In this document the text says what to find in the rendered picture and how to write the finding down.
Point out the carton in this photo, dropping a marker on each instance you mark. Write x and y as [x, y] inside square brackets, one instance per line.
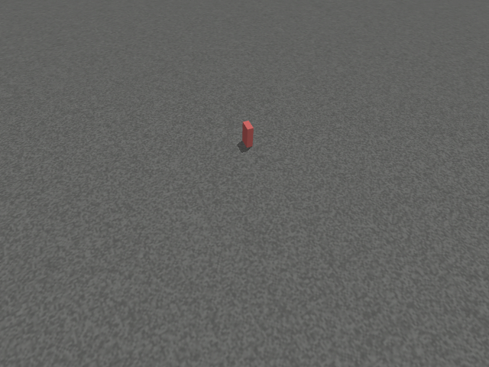
[247, 134]

